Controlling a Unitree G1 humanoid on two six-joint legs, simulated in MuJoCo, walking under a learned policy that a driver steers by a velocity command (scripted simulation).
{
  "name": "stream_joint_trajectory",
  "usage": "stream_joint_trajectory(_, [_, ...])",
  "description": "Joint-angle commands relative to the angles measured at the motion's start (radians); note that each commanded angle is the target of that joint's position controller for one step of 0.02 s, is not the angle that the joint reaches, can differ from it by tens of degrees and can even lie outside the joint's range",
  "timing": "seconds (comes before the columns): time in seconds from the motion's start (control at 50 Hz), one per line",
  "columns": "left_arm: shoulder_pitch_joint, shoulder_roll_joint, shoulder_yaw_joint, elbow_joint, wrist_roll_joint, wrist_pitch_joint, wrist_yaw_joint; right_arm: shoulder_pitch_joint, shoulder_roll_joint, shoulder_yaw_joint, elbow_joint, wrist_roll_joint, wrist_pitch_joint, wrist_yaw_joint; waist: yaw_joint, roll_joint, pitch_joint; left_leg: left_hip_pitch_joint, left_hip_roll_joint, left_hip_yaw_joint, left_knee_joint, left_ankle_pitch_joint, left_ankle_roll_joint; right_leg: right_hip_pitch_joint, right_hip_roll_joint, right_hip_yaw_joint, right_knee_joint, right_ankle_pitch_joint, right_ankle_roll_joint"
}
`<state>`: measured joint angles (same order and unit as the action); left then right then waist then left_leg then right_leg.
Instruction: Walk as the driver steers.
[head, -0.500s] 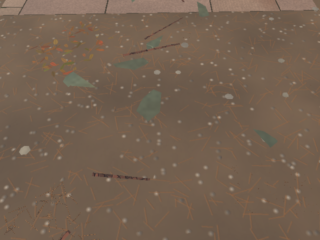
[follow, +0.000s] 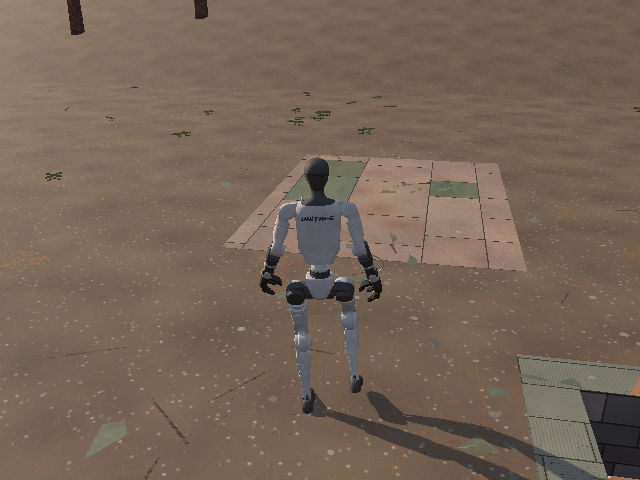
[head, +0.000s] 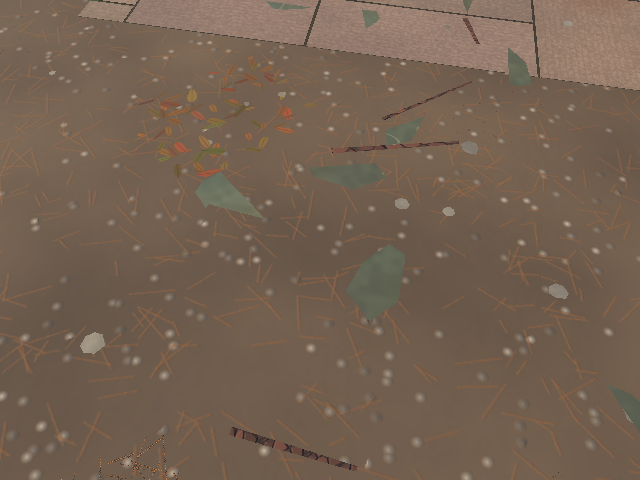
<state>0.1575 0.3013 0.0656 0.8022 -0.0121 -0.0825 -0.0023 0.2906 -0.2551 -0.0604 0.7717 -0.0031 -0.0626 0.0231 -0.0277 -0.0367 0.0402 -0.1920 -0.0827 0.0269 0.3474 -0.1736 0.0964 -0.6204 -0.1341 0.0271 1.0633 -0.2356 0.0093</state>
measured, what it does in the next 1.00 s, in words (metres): walks ahead, turning right: right foot, then left foot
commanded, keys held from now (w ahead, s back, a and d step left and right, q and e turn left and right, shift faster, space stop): w+e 0.50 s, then w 0.50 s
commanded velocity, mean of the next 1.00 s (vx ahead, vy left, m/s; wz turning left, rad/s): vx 0.50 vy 0.00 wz -0.28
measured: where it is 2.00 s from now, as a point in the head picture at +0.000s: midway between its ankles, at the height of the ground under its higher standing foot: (396, 321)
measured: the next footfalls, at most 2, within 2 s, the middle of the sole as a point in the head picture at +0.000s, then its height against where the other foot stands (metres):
right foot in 0.32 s outside the picture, level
left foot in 0.80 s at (321, 386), level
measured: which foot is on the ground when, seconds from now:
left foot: down 0.00-0.34, up 0.36-0.78, down 0.80-1.00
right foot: up 0.00-0.30, down 0.32-0.82, up 0.84-1.00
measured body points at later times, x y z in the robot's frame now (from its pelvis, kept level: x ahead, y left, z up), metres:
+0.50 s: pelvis +0.29 -0.08 -0.01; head +0.33 -0.08 +0.44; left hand +0.46 +0.17 -0.12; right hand +0.36 -0.37 -0.11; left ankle +0.28 +0.08 -0.66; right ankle +0.32 -0.15 -0.75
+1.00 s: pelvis +0.59 -0.08 +0.00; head +0.61 -0.07 +0.45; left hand +0.79 +0.13 -0.12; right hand +0.58 -0.37 -0.11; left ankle +0.64 -0.01 -0.75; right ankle +0.51 -0.21 -0.66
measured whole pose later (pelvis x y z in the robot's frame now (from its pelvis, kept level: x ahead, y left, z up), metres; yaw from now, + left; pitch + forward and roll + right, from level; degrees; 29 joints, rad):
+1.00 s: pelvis +0.59 -0.08 +0.00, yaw -20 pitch +2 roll +0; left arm 0.26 0.30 0.05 0.75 -0.01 -0.06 0.00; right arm 0.29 -0.26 -0.04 0.78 -0.01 -0.10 0.03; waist -0.02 -0.04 0.01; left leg -0.26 -0.05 0.02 0.40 -0.17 0.06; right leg -0.51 -0.04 0.04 1.10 -0.32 -0.03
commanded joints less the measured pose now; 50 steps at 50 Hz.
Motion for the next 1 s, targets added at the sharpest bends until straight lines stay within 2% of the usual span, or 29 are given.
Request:
stream_joint_trajectory(0.02, [0.015, 0.059, 0.013, -0.035, 0.002, 0.011, 0.001, -0.022, -0.149, -0.035, -0.047, -0.004, -0.029, -0.016, 0.020, 0.077, -0.041, 0.067, 0.275, -0.147, -0.192, 0.341, 0.145, -0.074, -0.028, 0.021, -0.107, 0.164, 0.018])
stream_joint_trajectory(0.08, [-0.050, 0.042, 0.004, -0.046, -0.008, 0.004, -0.012, -0.014, -0.150, -0.031, -0.028, -0.009, -0.032, -0.023, -0.011, 0.090, -0.011, 0.072, 0.243, -0.045, -0.220, 0.279, 0.095, -0.048, 0.005, 0.009, -0.294, 0.348, 0.006])
stream_joint_trajectory(0.12, [-0.108, 0.031, -0.002, -0.064, -0.012, 0.000, -0.021, 0.008, -0.161, -0.033, -0.008, -0.009, -0.034, -0.026, -0.039, 0.087, 0.016, 0.097, 0.258, -0.012, -0.242, 0.249, 0.081, -0.036, 0.030, -0.005, -0.385, 0.404, -0.005])
stream_joint_trajectory(0.22, [-0.185, 0.025, -0.010, -0.115, -0.011, -0.005, -0.055, 0.050, -0.167, -0.038, 0.039, 0.002, -0.009, -0.033, -0.062, 0.076, 0.049, 0.306, 0.325, 0.038, -0.169, 0.402, 0.066, -0.114, 0.068, -0.029, -0.497, 0.308, -0.050])
stream_joint_trajectory(0.28, [-0.119, 0.062, 0.007, -0.125, -0.005, 0.000, -0.069, 0.016, -0.204, -0.048, 0.030, 0.006, 0.014, -0.051, -0.004, 0.130, -0.027, 0.371, 0.334, 0.078, 0.012, 0.875, 0.033, 0.007, 0.144, -0.110, -0.488, 0.141, -0.102])
stream_joint_trajectory(0.3, [-0.033, 0.095, 0.024, -0.111, -0.004, 0.005, -0.067, 0.006, -0.215, -0.050, 0.025, 0.005, 0.023, -0.059, 0.045, 0.145, -0.084, 0.364, 0.324, 0.093, 0.142, 1.010, 0.017, 0.119, 0.180, -0.132, -0.481, 0.099, -0.124])
stream_joint_trajectory(0.32, [0.116, 0.142, 0.050, -0.080, -0.005, 0.007, -0.058, -0.016, -0.215, -0.047, 0.018, 0.007, 0.030, -0.065, 0.129, 0.123, -0.159, 0.274, 0.291, 0.122, 0.349, 0.994, -0.014, 0.339, 0.209, -0.125, -0.539, 0.152, -0.160])
stream_joint_trajectory(0.34, [0.267, 0.225, 0.075, -0.060, -0.002, 0.016, -0.039, 0.000, -0.185, -0.031, -0.005, -0.008, 0.020, -0.070, 0.182, -0.002, -0.274, 0.026, 0.239, 0.128, 0.666, 0.655, -0.051, 0.656, 0.048, 0.128, -0.544, 0.186, -0.232])
stream_joint_trajectory(0.36, [0.243, 0.259, 0.081, -0.080, -0.018, 0.013, -0.035, 0.095, -0.053, 0.011, -0.033, -0.021, -0.011, -0.044, 0.083, -0.247, -0.380, -0.430, -0.014, 0.029, 1.052, -0.322, -0.130, 1.004, -0.197, 0.709, -0.654, 0.043, -0.452])
stream_joint_trajectory(0.38, [0.260, 0.185, 0.058, -0.077, -0.014, 0.013, -0.034, 0.021, -0.143, -0.004, -0.039, 0.008, -0.055, -0.021, 0.148, -0.119, -0.422, -0.549, 0.034, -0.167, 1.118, -0.358, -0.098, 1.045, -0.187, 0.760, -0.738, -0.055, -0.423])
stream_joint_trajectory(0.4, [0.230, 0.144, 0.048, -0.086, -0.006, 0.011, -0.029, -0.073, -0.170, -0.009, -0.075, 0.044, -0.077, -0.009, 0.155, -0.069, -0.292, -0.597, 0.086, -0.161, 1.078, -0.291, -0.076, 0.945, -0.154, 0.607, -0.750, -0.040, -0.373])
stream_joint_trajectory(0.42, [0.167, 0.134, 0.043, -0.095, -0.004, 0.008, -0.030, -0.111, -0.154, -0.004, -0.089, 0.036, -0.088, -0.011, 0.108, 0.045, -0.172, -0.580, 0.128, -0.143, 0.966, -0.230, -0.070, 0.772, -0.113, 0.500, -0.768, 0.060, -0.343])
stream_joint_trajectory(0.44, [0.114, 0.102, 0.034, -0.108, -0.003, 0.005, -0.027, -0.126, -0.166, -0.013, -0.087, 0.007, -0.085, -0.019, 0.074, 0.070, -0.126, -0.525, 0.160, -0.135, 0.868, -0.198, -0.078, 0.654, -0.082, 0.429, -0.783, 0.159, -0.326])
stream_joint_trajectory(0.46, [0.085, 0.095, 0.028, -0.124, 0.007, 0.006, -0.022, -0.111, -0.164, -0.017, -0.088, -0.003, -0.074, -0.020, 0.043, 0.044, -0.096, -0.461, 0.172, -0.133, 0.835, -0.182, -0.089, 0.558, -0.057, 0.394, -0.807, 0.230, -0.329])
stream_joint_trajectory(0.52, [0.066, 0.113, 0.033, -0.137, 0.004, 0.007, -0.008, -0.069, -0.129, -0.011, -0.088, -0.010, -0.042, -0.025, 0.006, 0.010, -0.068, -0.409, 0.185, -0.096, 0.681, -0.146, -0.141, 0.416, -0.026, 0.300, -0.847, 0.337, -0.332])
stream_joint_trajectory(0.62, [0.136, 0.131, 0.035, -0.105, -0.003, 0.013, 0.007, -0.226, -0.077, 0.015, -0.118, -0.006, -0.041, -0.019, 0.087, -0.028, -0.050, -0.299, 0.145, -0.049, 0.311, 0.245, -0.168, 0.336, 0.052, 0.153, -0.848, 0.267, -0.246])
stream_joint_trajectory(0.66, [0.174, 0.135, 0.033, -0.087, -0.005, 0.016, 0.004, -0.271, -0.089, 0.012, -0.131, 0.006, -0.047, -0.012, 0.112, -0.040, -0.043, -0.293, 0.132, -0.055, 0.243, 0.298, -0.158, 0.379, 0.025, 0.181, -0.834, 0.204, -0.236])
stream_joint_trajectory(0.72, [0.202, 0.137, 0.033, -0.068, -0.006, 0.022, 0.003, -0.308, -0.118, 0.001, -0.151, 0.008, -0.058, -0.001, 0.117, -0.045, -0.028, -0.327, 0.127, -0.070, 0.174, 0.220, -0.117, 0.490, -0.032, 0.244, -0.770, 0.183, -0.221])
stream_joint_trajectory(0.76, [0.197, 0.145, 0.036, -0.061, -0.003, 0.028, 0.005, -0.272, -0.135, -0.007, -0.148, 0.009, -0.064, 0.003, 0.087, -0.067, -0.026, -0.297, 0.119, -0.062, 0.149, 0.141, -0.085, 0.540, -0.061, 0.274, -0.723, 0.243, -0.203])
stream_joint_trajectory(0.78, [0.180, 0.142, 0.034, -0.063, -0.002, 0.032, 0.006, -0.210, -0.147, -0.015, -0.133, 0.007, -0.067, 0.001, 0.047, -0.070, -0.044, -0.217, 0.103, -0.041, 0.117, 0.126, -0.062, 0.545, -0.044, 0.263, -0.663, 0.341, -0.186])
stream_joint_trajectory(0.8, [0.174, 0.116, 0.025, -0.068, 0.001, 0.032, 0.005, -0.098, -0.181, -0.033, -0.103, 0.000, -0.070, -0.004, -0.006, -0.050, -0.118, -0.053, 0.113, -0.047, 0.115, 0.142, -0.027, 0.521, 0.009, 0.221, -0.524, 0.447, -0.159])
stream_joint_trajectory(0.82, [0.175, 0.073, 0.005, -0.090, 0.017, 0.033, 0.007, 0.068, -0.238, -0.047, -0.084, -0.011, -0.071, -0.009, -0.072, 0.046, -0.266, 0.199, 0.268, -0.219, 0.135, 0.155, 0.042, 0.395, 0.079, 0.152, -0.247, 0.298, -0.117])
stream_joint_trajectory(0.84, [0.322, 0.001, -0.015, -0.098, -0.003, 0.014, 0.005, 0.152, -0.316, -0.071, -0.042, -0.008, -0.057, -0.001, -0.022, 0.360, -0.372, 0.515, 0.461, -0.668, 0.042, -0.065, 0.208, 0.022, 0.232, 0.059, 0.096, -0.214, -0.042])
stream_joint_trajectory(0.86, [0.281, 0.082, -0.004, -0.085, -0.013, 0.006, 0.004, 0.164, -0.220, -0.048, -0.041, 0.018, -0.054, 0.004, -0.059, 0.278, -0.331, 0.515, 0.466, -0.795, -0.046, -0.309, 0.195, -0.122, 0.191, 0.140, 0.205, -0.333, -0.043])
stream_joint_trajectory(0.88, [0.170, 0.132, 0.011, -0.108, -0.022, 0.002, 0.000, 0.101, -0.171, -0.032, -0.052, 0.016, -0.050, 0.001, -0.071, 0.181, -0.191, 0.401, 0.433, -0.655, -0.060, -0.323, 0.150, -0.175, 0.142, 0.129, 0.229, -0.247, -0.051])
stream_joint_trajectory(0.9, [0.102, 0.119, 0.007, -0.126, -0.013, 0.000, 0.002, 0.039, -0.161, -0.025, -0.064, 0.002, -0.043, -0.001, -0.051, 0.103, -0.124, 0.281, 0.391, -0.542, -0.073, -0.222, 0.127, -0.153, 0.098, 0.085, 0.197, -0.168, -0.052])
stream_joint_trajectory(0.92, [0.072, 0.109, 0.009, -0.136, 0.002, -0.002, 0.001, 0.002, -0.143, -0.017, -0.065, -0.004, -0.041, 0.000, -0.031, 0.087, -0.066, 0.186, 0.357, -0.470, -0.098, -0.114, 0.129, -0.137, 0.070, 0.074, 0.134, -0.115, -0.047])
stream_joint_trajectory(0.94, [0.085, 0.098, 0.012, -0.134, 0.005, 0.000, 0.000, -0.017, -0.126, -0.010, -0.066, -0.010, -0.044, 0.000, -0.003, 0.115, -0.060, 0.128, 0.328, -0.413, -0.117, -0.026, 0.121, -0.083, 0.043, 0.073, 0.089, -0.076, -0.045])
stream_joint_trajectory(1.0, [0.114, 0.056, 0.005, -0.124, 0.005, 0.014, -0.001, -0.014, -0.133, -0.011, -0.050, 0.004, -0.050, -0.001, 0.022, 0.136, -0.061, 0.070, 0.298, -0.306, -0.163, 0.124, 0.137, -0.038, 0.030, 0.043, -0.010, -0.042, -0.021])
